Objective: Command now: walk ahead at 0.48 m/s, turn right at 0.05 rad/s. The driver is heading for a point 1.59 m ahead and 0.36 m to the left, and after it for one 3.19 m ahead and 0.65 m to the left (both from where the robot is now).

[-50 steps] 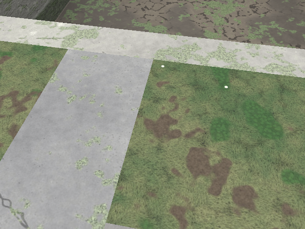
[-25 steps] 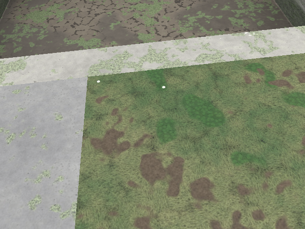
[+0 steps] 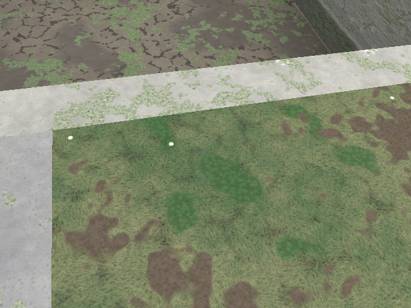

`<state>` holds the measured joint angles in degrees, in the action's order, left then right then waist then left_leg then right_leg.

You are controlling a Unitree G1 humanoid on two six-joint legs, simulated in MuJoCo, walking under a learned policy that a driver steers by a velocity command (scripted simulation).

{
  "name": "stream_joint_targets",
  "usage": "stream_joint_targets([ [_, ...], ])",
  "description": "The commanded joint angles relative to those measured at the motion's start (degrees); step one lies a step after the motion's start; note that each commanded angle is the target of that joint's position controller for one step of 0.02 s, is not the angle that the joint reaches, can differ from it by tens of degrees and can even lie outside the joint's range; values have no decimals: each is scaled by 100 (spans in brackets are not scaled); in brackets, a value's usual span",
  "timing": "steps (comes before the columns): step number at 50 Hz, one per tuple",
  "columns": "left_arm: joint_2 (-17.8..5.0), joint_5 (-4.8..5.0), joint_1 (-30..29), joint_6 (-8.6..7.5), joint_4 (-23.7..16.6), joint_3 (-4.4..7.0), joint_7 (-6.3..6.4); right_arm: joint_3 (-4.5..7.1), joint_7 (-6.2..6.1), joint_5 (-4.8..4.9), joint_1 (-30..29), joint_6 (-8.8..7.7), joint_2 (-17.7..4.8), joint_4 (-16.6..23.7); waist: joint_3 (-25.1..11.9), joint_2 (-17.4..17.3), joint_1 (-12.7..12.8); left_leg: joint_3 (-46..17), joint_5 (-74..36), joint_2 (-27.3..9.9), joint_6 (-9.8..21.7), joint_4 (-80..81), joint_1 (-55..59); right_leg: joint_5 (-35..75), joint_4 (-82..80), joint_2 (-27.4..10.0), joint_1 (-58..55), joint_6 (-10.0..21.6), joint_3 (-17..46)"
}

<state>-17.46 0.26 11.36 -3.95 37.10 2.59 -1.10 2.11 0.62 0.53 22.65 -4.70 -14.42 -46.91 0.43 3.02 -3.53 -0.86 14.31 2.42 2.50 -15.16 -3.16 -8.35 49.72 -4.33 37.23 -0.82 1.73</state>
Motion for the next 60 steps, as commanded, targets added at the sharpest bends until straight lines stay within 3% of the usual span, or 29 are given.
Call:
stream_joint_targets([
  [1,-18,18,-931,-156,-623,-59,-64,228,-64,46,-146,-53,-1076,300,333,-806,-109,-605,-1901,-1141,826,641,-271,904,-1136,131,-47,-53,-244],
  [6,-214,94,-1405,-198,-776,12,-199,244,-81,109,197,43,-1205,59,435,-833,-74,-683,-2294,-1569,698,414,368,967,-1948,275,-368,247,-159],
  [8,-418,70,-1074,-192,-712,106,-194,282,-106,91,173,101,-1331,37,130,-920,211,-595,-3769,-1597,582,-175,682,544,-2023,467,-987,460,-288],
  [9,-594,58,-439,-173,-550,209,-154,285,-119,78,97,142,-1362,47,-298,-912,604,-415,-4700,-1458,485,-962,609,551,-2133,620,-1899,640,-439],
  [10,-822,40,428,-145,-350,321,-83,233,-130,33,91,152,-1266,103,-875,-843,1032,-329,-4561,-1222,326,-2099,-91,740,-2078,386,-3380,851,-244],
  [11,-1353,-122,1292,-112,-256,446,-14,67,-103,-76,440,91,-745,317,-1924,168,1106,-121,-2390,-615,37,-4277,-2057,515,-1840,-1133,-5754,1465,1646],
  [12,-1250,-74,1496,-91,-150,407,-53,-70,-71,-8,943,3,-372,208,-2786,1257,945,-654,1894,61,-95,-5589,-3194,-624,-2672,-2025,-6486,1928,3836],
  [13,-770,-63,1237,-74,-171,278,-21,127,-50,188,292,-29,-1061,255,-1906,661,1084,-896,1762,-202,-96,-6040,-3664,-470,-2947,-1808,-5773,1648,3392],
  [14,-668,-47,747,-73,-178,221,0,170,-60,239,-186,-31,-1166,412,-996,394,923,-650,1314,-422,-137,-5929,-3720,774,-3011,-1664,-4794,1505,2349],
  [15,-532,-87,406,-95,-157,180,-18,164,-97,145,-357,-12,-1073,416,-631,1,706,-556,1030,-604,-211,-5679,-3465,1982,-3072,-1410,-4034,1426,1676],
  [18,-294,-145,-189,-241,-63,152,-72,180,-158,103,87,276,-720,248,-379,207,167,-437,624,-770,-410,-5222,-2515,3304,-3487,-1035,-2746,1358,458],
  [21,-462,-136,-488,-281,84,212,10,189,-205,22,-161,428,-606,489,-112,293,43,-340,11,-769,-568,-4558,-2682,3581,-3749,-1008,-2372,1392,-209],
  [25,-608,-99,-446,-107,234,253,191,148,-41,-10,-801,397,-491,803,-196,150,288,-67,-1250,-770,-522,-3166,-2477,3190,-3705,-855,-2664,1269,-841],
  [29,-829,15,-279,106,389,336,235,230,133,-5,-1255,429,-649,1172,-179,48,450,64,-1018,-717,-343,-2468,-2577,2876,-3313,-1131,-3284,1211,-858],
  [32,-902,156,-341,239,405,386,262,330,194,-15,-1227,483,-780,1376,-179,117,344,268,-379,-536,-88,-2072,-2406,2946,-2553,-1243,-3466,1018,-849],
  [34,-731,142,-101,270,463,353,274,520,100,-45,-487,446,-1150,1267,-611,-386,12,225,-1978,-227,297,-1099,-1050,2807,-949,-647,-3100,518,-1190],
  [35,-491,-122,26,225,285,255,242,690,-55,-85,-182,456,-1857,1358,-1039,-1707,52,-1507,-5058,-1461,926,-1243,287,220,837,-30,-1668,32,-1349],
  [36,-353,-200,121,222,141,157,180,627,-63,-212,-373,438,-1924,1550,-1850,-2148,241,-3494,-4942,-2533,2218,-954,1147,-3238,2369,886,-324,-243,-448],
  [37,-688,-62,-103,250,256,241,122,528,1,-144,-517,414,-1530,1630,-1955,-1150,-13,-3100,-4033,-2329,2047,-736,866,-3034,2680,578,-209,-180,358],
  [38,-686,49,-349,289,186,245,122,467,9,-79,-819,386,-1339,1632,-1402,-845,121,-2520,-3297,-2046,1708,-701,386,-2623,2562,422,-42,-100,325],
  [39,-604,2,-397,335,238,245,182,446,-4,8,-1042,406,-1219,1620,-969,-434,250,-2152,-2595,-1728,1377,-589,-109,-2247,2112,278,-9,-113,294],
  [42,-532,-57,-299,436,276,252,261,428,-110,-65,-1431,512,-1180,1721,-733,-901,494,-1750,-2014,-1227,1138,-365,-1049,-1578,1273,373,-698,-266,162],
  [46,-365,-41,-377,422,293,183,294,493,-234,-48,-1320,559,-1275,1701,-895,-977,377,-1859,-1541,-1132,1124,-435,-1021,-1329,186,474,-986,-412,259],
  [54,-404,-5,-93,276,346,231,111,428,-220,-7,-1486,715,-1129,1737,-801,-1287,410,-2424,-644,-988,782,-796,-1203,-662,-1951,556,-2091,-91,72],
  [55,-440,-55,12,259,371,250,91,391,-230,18,-1361,726,-1029,1683,-747,-1163,452,-2281,-449,-797,568,-991,-1422,-268,-2526,422,-2503,55,105],
  [56,-788,-186,64,260,303,310,107,313,-229,-39,-1144,715,-777,1661,-684,-361,333,-1795,369,-347,205,-1787,-1906,-135,-3040,-542,-2854,383,1040],
  [57,-1194,-307,-93,288,354,387,116,329,-228,-19,-1240,659,-781,1859,-242,1231,109,-749,1542,511,-102,-2544,-2680,326,-3411,-1421,-2485,1234,2333],
  [58,-883,-350,-333,240,159,317,135,445,-249,-120,-1334,598,-1187,1781,-205,1063,326,-946,2007,303,-337,-3807,-2616,557,-3507,-1753,-2188,1689,2697],
  [60,-730,-161,-629,214,104,273,195,534,-250,-40,-1090,640,-1239,1486,-177,439,169,-1012,1577,316,-506,-4777,-2727,853,-3228,-1241,-2377,1394,1873],
])
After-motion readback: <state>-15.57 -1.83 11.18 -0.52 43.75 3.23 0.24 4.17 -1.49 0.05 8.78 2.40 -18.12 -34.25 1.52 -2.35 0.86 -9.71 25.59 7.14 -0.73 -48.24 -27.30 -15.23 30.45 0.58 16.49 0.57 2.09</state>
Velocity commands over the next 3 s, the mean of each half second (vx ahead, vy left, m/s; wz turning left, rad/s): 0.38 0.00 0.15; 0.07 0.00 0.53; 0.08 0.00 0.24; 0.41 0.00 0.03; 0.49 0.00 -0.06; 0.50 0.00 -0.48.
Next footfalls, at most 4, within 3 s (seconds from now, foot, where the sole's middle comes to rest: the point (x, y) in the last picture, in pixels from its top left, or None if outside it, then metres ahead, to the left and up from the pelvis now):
0.20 right None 0.31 -0.14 -0.78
0.68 left None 0.44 0.10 -0.78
1.12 right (233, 306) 0.48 -0.13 -0.78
1.44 left None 0.33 0.08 -0.78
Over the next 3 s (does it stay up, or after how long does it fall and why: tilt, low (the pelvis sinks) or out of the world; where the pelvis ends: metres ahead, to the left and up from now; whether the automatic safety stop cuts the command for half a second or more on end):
stays up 1.06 0.26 -0.03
